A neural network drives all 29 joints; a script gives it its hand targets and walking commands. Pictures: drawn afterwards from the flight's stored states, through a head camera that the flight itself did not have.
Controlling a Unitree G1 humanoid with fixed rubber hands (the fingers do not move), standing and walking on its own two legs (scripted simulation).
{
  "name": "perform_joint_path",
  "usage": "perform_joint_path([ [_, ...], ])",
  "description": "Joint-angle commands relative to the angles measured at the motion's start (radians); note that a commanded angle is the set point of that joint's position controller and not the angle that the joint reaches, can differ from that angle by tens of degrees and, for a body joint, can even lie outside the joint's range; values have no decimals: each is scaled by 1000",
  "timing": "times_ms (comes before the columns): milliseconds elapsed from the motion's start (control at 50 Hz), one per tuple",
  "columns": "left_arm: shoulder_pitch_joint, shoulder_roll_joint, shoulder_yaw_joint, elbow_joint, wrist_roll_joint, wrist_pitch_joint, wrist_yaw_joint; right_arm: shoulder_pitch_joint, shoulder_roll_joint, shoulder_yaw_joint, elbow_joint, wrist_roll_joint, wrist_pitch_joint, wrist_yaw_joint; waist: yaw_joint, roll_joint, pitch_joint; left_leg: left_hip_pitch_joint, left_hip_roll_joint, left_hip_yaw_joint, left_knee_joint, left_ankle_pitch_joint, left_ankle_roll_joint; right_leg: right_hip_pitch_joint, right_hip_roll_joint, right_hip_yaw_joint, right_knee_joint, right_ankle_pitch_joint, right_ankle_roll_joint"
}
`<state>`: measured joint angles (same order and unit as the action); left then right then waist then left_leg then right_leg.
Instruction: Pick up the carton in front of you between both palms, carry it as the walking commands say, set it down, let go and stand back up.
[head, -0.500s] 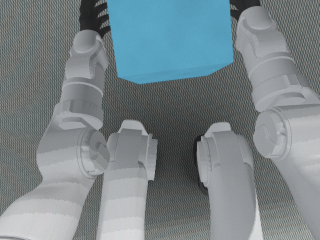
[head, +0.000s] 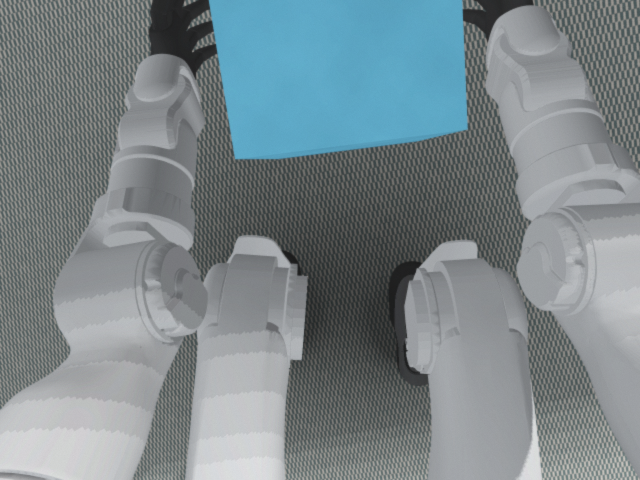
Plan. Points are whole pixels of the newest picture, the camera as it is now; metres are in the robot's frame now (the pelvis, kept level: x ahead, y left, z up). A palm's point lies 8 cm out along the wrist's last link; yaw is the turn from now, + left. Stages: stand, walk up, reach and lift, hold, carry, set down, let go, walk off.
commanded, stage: set down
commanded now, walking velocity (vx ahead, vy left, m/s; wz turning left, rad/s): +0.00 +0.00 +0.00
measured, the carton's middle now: (338, 60) +0.52 +0.02 -0.24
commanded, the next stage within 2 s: let go in 1.28 s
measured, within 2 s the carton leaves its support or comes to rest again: neither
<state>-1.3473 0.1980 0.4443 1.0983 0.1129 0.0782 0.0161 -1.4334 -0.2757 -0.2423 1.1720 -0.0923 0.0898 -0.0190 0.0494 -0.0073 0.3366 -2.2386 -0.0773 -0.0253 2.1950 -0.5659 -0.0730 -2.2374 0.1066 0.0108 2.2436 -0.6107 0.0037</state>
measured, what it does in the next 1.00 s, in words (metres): rises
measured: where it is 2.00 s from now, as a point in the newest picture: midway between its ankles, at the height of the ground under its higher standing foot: (344, 337)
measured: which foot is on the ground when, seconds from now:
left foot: down 0.00-1.00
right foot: down 0.00-1.00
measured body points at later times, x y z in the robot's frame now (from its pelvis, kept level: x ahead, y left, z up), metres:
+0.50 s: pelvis +0.00 +0.01 +0.04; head +0.34 +0.01 +0.34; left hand +0.53 +0.22 -0.09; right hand +0.56 -0.16 -0.09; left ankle +0.12 +0.13 -0.33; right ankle +0.10 -0.10 -0.33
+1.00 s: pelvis +0.02 +0.00 +0.17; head +0.34 +0.00 +0.49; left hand +0.53 +0.23 +0.06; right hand +0.57 -0.17 +0.06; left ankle +0.12 +0.13 -0.33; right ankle +0.10 -0.10 -0.33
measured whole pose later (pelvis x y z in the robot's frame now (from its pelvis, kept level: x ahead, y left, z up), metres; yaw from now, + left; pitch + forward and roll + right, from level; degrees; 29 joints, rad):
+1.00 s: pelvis +0.02 +0.00 +0.17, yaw +0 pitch +46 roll +1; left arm -1.04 0.24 0.28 0.76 -0.12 0.17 0.08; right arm -1.15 -0.34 -0.17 0.86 0.07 0.19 -0.03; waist 0.06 -0.01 -0.05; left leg -1.94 -0.04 -0.02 1.60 -0.46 -0.02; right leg -1.93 0.06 0.02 1.63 -0.51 0.00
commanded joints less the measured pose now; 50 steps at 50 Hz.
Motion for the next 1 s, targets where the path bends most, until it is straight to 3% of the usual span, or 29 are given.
perform_joint_path([
  [0,-232,247,-108,-34,-164,-81,76,-272,-207,121,-73,190,-56,-57,53,-40,-914,391,44,66,-115,278,18,422,-57,34,-205,255,18],
  [40,-247,232,-178,-38,-241,-91,71,-285,-197,186,-87,253,-67,-53,32,-51,-968,414,51,56,-101,316,25,445,-65,30,-192,293,14],
  [100,-258,210,-255,-71,-318,-99,64,-294,-196,238,-131,303,-80,-48,24,-60,-1049,460,55,51,-94,366,31,490,-72,21,-175,344,13],
  [200,-212,261,-277,-164,-367,-86,93,-251,-238,242,-227,338,-71,-62,33,-50,-1323,636,47,62,-113,452,31,634,-71,-5,-172,408,17],
  [260,-146,271,-254,-240,-356,-59,124,-217,-255,221,-292,314,-45,-76,44,-63,-1505,751,33,77,-147,472,32,728,-61,-28,-193,406,18],
  [320,-106,257,-238,-318,-334,-21,142,-183,-253,173,-350,273,-4,-84,31,-64,-1553,792,15,94,-212,410,39,752,-46,-53,-252,341,11],
  [360,-92,230,-233,-343,-314,8,145,-163,-245,136,-354,243,24,-84,16,-52,-1476,762,9,99,-264,340,41,701,-39,-65,-302,275,4],
  [440,-70,141,-212,-289,-264,23,123,-87,-188,81,-226,189,36,-55,-12,-16,-1174,627,13,81,-348,222,34,498,-40,-62,-388,148,-6],
  [520,-38,120,-197,-266,-229,9,108,-57,-178,59,-207,175,9,-37,0,13,-1183,644,15,78,-391,287,26,468,-42,-45,-435,214,-2],
  [600,-10,121,-172,-280,-207,8,106,-41,-176,56,-202,168,2,-28,16,1,-1247,692,10,81,-449,321,22,516,-38,-46,-492,242,4],
  [760,26,176,-166,-474,-232,54,105,-55,-215,73,-437,168,52,-32,26,-92,-1590,847,-1,104,-586,405,24,876,-18,-59,-636,381,13],
  [880,94,163,-160,-458,-232,74,72,1,-170,72,-444,163,84,-10,33,-95,-1480,829,2,105,-704,399,25,945,-18,-46,-752,392,22],
  [980,136,138,-147,-416,-206,59,44,76,-140,38,-377,130,73,3,22,-65,-1398,860,5,98,-806,422,23,967,-21,-28,-857,425,26],
])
